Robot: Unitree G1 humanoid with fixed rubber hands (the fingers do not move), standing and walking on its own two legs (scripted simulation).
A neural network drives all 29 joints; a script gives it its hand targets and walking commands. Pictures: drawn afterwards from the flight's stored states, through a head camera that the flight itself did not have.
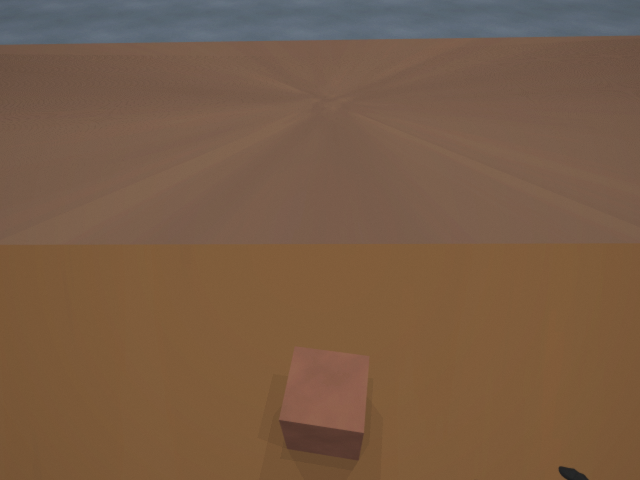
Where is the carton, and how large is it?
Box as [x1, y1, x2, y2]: [279, 346, 368, 460]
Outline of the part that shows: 295,346 279,417 287,448 358,460 364,424 368,356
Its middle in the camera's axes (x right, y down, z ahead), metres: +0.02 +0.47 +1.11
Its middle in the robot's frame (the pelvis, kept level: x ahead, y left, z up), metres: +0.47 +0.01 -0.66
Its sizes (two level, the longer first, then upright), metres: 0.210 0.200 0.250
